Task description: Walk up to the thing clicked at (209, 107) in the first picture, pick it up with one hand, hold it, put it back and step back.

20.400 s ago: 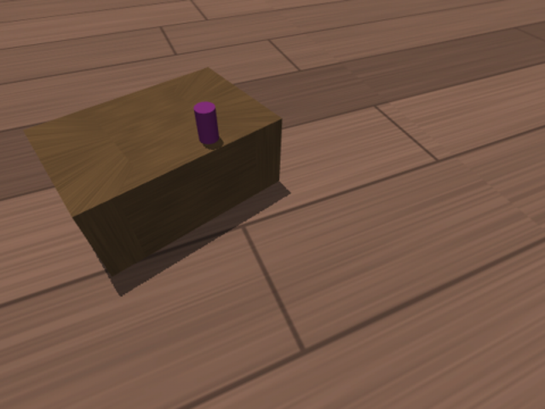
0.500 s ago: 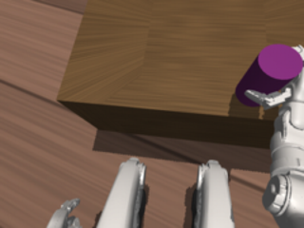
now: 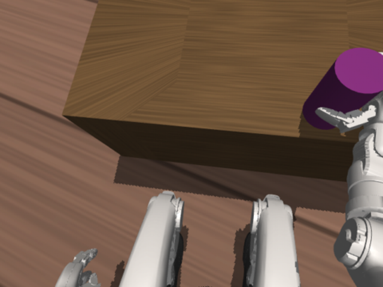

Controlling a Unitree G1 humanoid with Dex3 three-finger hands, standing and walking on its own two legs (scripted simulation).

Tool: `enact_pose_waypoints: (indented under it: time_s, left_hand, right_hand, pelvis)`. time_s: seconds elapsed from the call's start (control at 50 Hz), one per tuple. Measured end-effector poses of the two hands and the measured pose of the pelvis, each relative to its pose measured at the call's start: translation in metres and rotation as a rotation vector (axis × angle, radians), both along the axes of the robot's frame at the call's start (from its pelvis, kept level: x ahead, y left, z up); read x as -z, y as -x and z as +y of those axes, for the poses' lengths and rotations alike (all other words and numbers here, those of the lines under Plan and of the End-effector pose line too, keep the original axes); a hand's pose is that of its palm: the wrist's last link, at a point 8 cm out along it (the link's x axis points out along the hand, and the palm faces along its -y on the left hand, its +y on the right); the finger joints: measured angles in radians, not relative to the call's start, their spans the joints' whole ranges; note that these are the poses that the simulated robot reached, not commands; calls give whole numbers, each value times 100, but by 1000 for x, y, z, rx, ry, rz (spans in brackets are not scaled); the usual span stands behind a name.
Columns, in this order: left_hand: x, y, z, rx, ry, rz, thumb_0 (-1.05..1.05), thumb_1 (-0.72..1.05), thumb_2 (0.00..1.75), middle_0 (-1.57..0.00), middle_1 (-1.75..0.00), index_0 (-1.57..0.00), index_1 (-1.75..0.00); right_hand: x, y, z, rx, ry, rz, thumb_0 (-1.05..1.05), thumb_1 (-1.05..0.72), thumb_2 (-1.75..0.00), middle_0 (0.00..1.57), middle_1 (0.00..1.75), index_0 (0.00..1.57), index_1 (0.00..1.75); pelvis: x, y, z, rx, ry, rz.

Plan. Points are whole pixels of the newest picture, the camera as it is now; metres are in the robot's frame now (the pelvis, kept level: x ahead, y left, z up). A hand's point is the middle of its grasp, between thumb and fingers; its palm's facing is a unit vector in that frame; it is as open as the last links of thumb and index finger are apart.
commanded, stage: lower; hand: right
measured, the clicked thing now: (339, 94) +0.48 -0.24 +0.00
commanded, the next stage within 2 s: loosen in 0.22 s
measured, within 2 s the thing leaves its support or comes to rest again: neither
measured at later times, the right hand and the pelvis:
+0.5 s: hand (351, 93) +0.48 -0.26 +0.00, palm faces +0.27 +0.96 -0.01, open 11.5 cm; pelvis -0.01 +0.00 -0.02, yaw +0 degrees
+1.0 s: hand (349, 95) +0.48 -0.26 -0.01, palm faces +0.27 +0.96 -0.02, open 15.1 cm; pelvis +0.00 +0.00 -0.02, yaw +1 degrees
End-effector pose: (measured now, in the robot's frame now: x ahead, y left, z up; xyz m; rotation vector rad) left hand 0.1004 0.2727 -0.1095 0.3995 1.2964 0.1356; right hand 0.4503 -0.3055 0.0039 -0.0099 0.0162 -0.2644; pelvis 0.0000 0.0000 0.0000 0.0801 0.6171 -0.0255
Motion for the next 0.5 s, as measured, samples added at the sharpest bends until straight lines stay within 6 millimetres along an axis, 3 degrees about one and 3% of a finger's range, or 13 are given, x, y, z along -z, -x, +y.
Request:
enact_pose_waypoints:
  time_s: [0.38, 0.5]
  left_hand:
    - [17, 0, 4, 5, -3, -5, 0, 90, 88, -19, -29, -20, -29]
    - [21, 2, 3, 2, 3, -5, 0, 92, 87, -19, -29, -21, -28]
  right_hand:
    - [6, 1, -3, 5, -1, -23, -1, 61, -92, 69, 108, 70, 108]
    - [6, 1, -4, 9, 4, -23, -1, 59, -84, 75, 99, 76, 98]
  pelvis:
    - [16, 4, 3, -8, 4, -4]
    - [19, 6, 3, -9, 5, -3]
